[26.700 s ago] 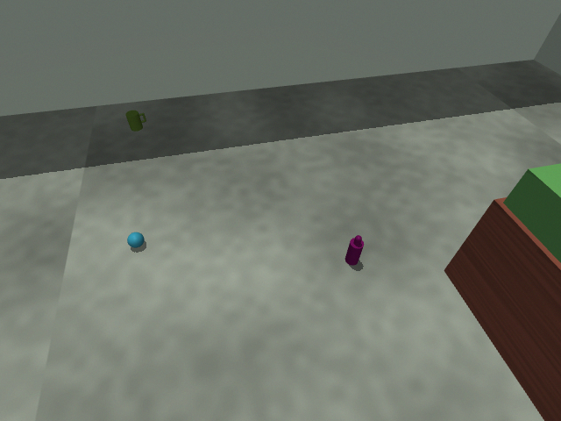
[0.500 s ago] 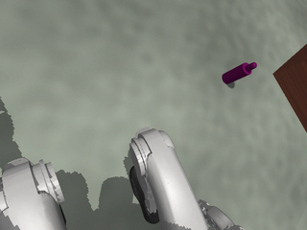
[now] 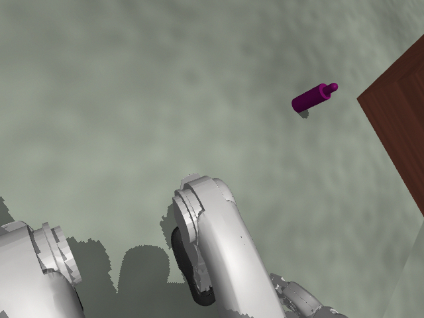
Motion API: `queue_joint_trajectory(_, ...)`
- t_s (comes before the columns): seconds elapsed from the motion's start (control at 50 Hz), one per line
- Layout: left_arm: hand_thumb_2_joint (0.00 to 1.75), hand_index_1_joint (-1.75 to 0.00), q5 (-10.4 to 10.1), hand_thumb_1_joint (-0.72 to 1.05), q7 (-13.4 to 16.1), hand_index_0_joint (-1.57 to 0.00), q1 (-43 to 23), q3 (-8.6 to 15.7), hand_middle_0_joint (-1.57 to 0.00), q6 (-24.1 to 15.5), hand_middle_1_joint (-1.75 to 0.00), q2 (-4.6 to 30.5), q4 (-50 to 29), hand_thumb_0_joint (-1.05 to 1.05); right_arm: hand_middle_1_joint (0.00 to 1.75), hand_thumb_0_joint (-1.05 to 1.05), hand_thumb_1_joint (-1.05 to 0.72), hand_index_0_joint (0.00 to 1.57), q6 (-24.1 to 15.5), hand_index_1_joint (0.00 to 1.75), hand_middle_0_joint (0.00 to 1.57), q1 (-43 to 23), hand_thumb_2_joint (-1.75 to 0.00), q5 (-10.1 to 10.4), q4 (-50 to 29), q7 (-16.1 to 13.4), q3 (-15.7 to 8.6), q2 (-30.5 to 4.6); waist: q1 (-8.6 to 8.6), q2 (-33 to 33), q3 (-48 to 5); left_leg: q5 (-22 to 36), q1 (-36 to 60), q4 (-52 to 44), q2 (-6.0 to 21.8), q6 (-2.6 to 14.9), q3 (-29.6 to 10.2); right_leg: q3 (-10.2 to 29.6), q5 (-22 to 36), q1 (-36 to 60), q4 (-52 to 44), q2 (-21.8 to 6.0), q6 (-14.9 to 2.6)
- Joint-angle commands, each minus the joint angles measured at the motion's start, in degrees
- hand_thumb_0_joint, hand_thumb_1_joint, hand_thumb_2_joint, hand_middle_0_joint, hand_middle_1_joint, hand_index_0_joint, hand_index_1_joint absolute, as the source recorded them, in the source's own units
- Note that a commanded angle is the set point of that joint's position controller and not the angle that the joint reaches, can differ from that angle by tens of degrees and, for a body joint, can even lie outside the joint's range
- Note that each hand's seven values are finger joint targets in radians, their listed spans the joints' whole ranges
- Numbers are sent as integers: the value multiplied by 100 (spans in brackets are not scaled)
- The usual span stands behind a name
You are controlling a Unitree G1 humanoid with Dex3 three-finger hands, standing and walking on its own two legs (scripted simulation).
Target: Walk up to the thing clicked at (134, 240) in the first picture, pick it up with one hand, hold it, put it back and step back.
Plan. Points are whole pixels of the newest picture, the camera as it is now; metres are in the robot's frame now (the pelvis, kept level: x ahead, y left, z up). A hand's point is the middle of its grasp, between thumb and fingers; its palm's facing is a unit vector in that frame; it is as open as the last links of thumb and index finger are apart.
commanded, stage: rest palm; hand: left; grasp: from above
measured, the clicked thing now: out of the picture +0.43 +0.32 -0.26
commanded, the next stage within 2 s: close in 0.06 s
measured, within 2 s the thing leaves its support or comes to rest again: neither
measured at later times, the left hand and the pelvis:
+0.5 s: hand out of the picture +0.42 +0.32 -0.25, palm faces -0.41 -0.17 -0.89, open 12.9 cm; pelvis +0.00 +0.01 +0.00, yaw -1 degrees
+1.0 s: hand out of the picture +0.41 +0.32 -0.24, palm faces -0.42 -0.16 -0.89, open 10.8 cm; pelvis +0.00 +0.00 +0.00, yaw -1 degrees
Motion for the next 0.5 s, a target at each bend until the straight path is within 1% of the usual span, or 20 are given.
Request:
queue_joint_trajectory(0.0, 94, -100, -42, -50, 230, -8, -1387, 92, -8, -22, -100, 1332, -561, 0, 30, 0, -90, 20, -50, 30, 20, 939, -90, 51, 58, -23, -471, -1843, -183, 2601, -3534, 894, 2867, -1304, 143, 348, 1026, -1071, 1535, 1614, -1244, 62, -490)
queue_joint_trajectory(0.02, 93, -99, -79, -49, 218, -8, -1496, -58, -7, -45, -100, 1082, -606, 0, 30, 0, -90, 20, -91, 30, 20, 946, -90, 27, -37, 6, -455, -1842, -277, 2652, -3546, 989, 2964, -1326, 138, 332, 1012, -1104, 1617, 1647, -1229, 59, -490)
queue_joint_trajectory(0.06, 93, -100, -64, -50, 238, -8, -1363, 100, -7, -60, -101, 1334, -484, 0, 30, 0, -90, 20, -109, 30, 20, 982, -90, -3, 42, 23, -421, -1859, -241, 2722, -3554, 1012, 2985, -1325, 158, 327, 988, -1123, 1655, 1682, -1222, 80, -493)
queue_joint_trajectory(0.1, 93, -100, -58, -49, 234, -8, -1295, 124, -8, -73, -100, 1349, -470, 0, 30, 0, -90, 20, -117, 30, 20, 985, -90, 32, 49, 39, -388, -1816, -200, 2702, -3513, 1035, 2962, -1316, 165, 318, 989, -1120, 1659, 1715, -1182, 81, -493)
queue_joint_trajectory(0.12, 94, -101, -48, -49, 246, -8, -1295, 125, -7, -101, -102, 1325, -508, 0, 30, 0, -90, 20, -106, 30, 20, 973, -90, -26, 46, 40, -419, -1889, -228, 2745, -3546, 1041, 2974, -1352, 161, 316, 964, -1147, 1655, 1714, -1216, 80, -493)
queue_joint_trajectory(0.14, 92, -101, -44, -49, 213, -8, -1415, 47, -7, -107, -102, 1307, -456, 0, 30, 0, -90, 20, -132, 30, 20, 945, -90, -20, 25, 62, -377, -1838, -277, 2763, -3374, 895, 2909, -1325, 159, 316, 964, -1155, 1525, 1584, -1167, 55, -499)
queue_joint_trajectory(0.16, 87, -102, -53, -42, 214, -12, -1397, 10, -9, -119, -106, 1278, -517, 0, 30, 0, -90, 20, -134, 30, 20, 911, -90, -29, 5, 58, -410, -1892, -261, 2718, -3403, 854, 2893, -1345, 167, 320, 959, -1141, 1488, 1632, -1226, 82, -497)
queue_joint_trajectory(0.18, 87, -101, -62, -40, 230, -14, -1444, -26, -11, -143, -104, 1250, -585, 0, 30, 0, -90, 20, -135, 30, 20, 864, -90, -12, -2, 49, -419, -1907, -256, 2695, -3438, 822, 2889, -1363, 169, 314, 936, -1144, 1461, 1642, -1245, 89, -503)
queue_joint_trajectory(0.2, 84, -99, -29, -37, 244, -16, -1446, 20, -13, -148, -103, 1353, -503, 0, 30, 0, -90, 20, -145, 30, 20, 919, -90, -19, 25, 53, -391, -1911, -286, 2711, -3413, 811, 2893, -1338, 166, 320, 942, -1144, 1471, 1635, -1229, 84, -496)
queue_joint_trajectory(0.22, 83, -99, -33, -36, 256, -17, -1442, 13, -14, -152, -103, 1358, -511, 0, 30, 0, -90, 20, -155, 30, 20, 892, -90, -13, 20, 51, -398, -1925, -276, 2687, -3370, 743, 2858, -1344, 170, 317, 936, -1138, 1399, 1615, -1245, 80, -494)
queue_joint_trajectory(0.24, 81, -97, 11, -33, 269, -19, -1404, 11, -15, -142, -101, 1294, -466, 0, 30, 0, -90, 20, -153, 30, 20, 1016, -90, -44, -1, 80, -395, -1944, -320, 2713, -3392, 891, 2919, -1350, 171, 312, 913, -1174, 1532, 1634, -1215, 89, -491)
queue_joint_trajectory(0.26, 80, -97, 12, -32, 313, -19, -1372, 84, -15, -152, -101, 1376, -474, 0, 30, 0, -89, 20, -141, 30, 20, 985, -90, -44, 42, 79, -358, -1906, -266, 2731, -3435, 907, 2940, -1371, 182, 301, 900, -1180, 1542, 1661, -1214, 102, -499)
queue_joint_trajectory(0.28, 80, -97, 12, -31, 335, -20, -1296, 24, -16, -135, -101, 1281, -485, 0, 30, 0, -90, 20, -136, 30, 20, 891, -90, -41, 30, 66, -384, -1923, -238, 2688, -3487, 913, 2960, -1364, 179, 299, 902, -1179, 1553, 1682, -1230, 113, -493)
queue_joint_trajectory(0.3, 78, -96, 19, -30, 329, -21, -1376, -65, -16, -118, -101, 1221, -410, 0, 30, 0, -90, 20, -164, 30, 20, 922, -90, -46, -2, 88, -370, -1901, -318, 2767, -3385, 904, 2935, -1321, 176, 307, 931, -1165, 1578, 1647, -1205, 103, -487)
queue_joint_trajectory(0.34, 78, -96, 18, -29, 339, -21, -1468, -16, -16, -101, -101, 1294, -512, 0, 30, 0, -89, 20, -206, 30, 20, 960, -90, -44, 14, 121, -363, -1969, -348, 2747, -3383, 1013, 3006, -1323, 183, 293, 880, -1208, 1655, 1617, -1156, 91, -484)
queue_joint_trajectory(0.36, 76, -94, -2, -28, 330, -22, -1546, -147, -18, -97, -98, 1213, -568, 0, 30, 0, -90, 20, -235, 30, 20, 888, -90, -28, -43, 131, -364, -1972, -352, 2803, -3389, 1015, 3017, -1281, 178, 294, 896, -1182, 1672, 1618, -1164, 85, -477)
queue_joint_trajectory(0.42, 73, -92, -11, -24, 376, -26, -1255, 77, -21, -61, -97, 1420, -354, 0, 30, 0, -90, 20, -243, 30, 20, 885, -90, -40, 10, 146, -328, -1992, -264, 2790, -3342, 999, 2967, -1361, 198, 278, 870, -1201, 1631, 1692, -1205, 110, -481)
queue_joint_trajectory(0.44, 73, -91, -6, -24, 344, -27, -1285, -34, -22, -24, -96, 1332, -323, 0, 30, 0, -90, 20, -267, 30, 20, 832, -90, -5, -12, 145, -349, -1967, -266, 2704, -3171, 851, 2871, -1310, 186, 284, 900, -1181, 1516, 1561, -1180, 76, -470)
queue_joint_trajectory(0.46, 72, -91, 29, -21, 318, -28, -1256, -7, -23, -15, -96, 1382, -319, 0, 30, 0, -90, 20, -265, 30, 20, 881, -90, -34, 17, 160, -300, -1896, -292, 2750, -3183, 843, 2864, -1323, 187, 294, 923, -1171, 1510, 1624, -1209, 94, -474)
queue_joint_trajectory(0.48, 72, -89, -5, -20, 293, -29, -1289, -3, -25, -1, -94, 1340, -387, 0, 30, 0, -90, 20, -270, 30, 20, 937, -90, -52, -8, 171, -320, -1941, -316, 2722, -3267, 894, 2893, -1298, 181, 303, 921, -1165, 1577, 1652, -1219, 99, -464)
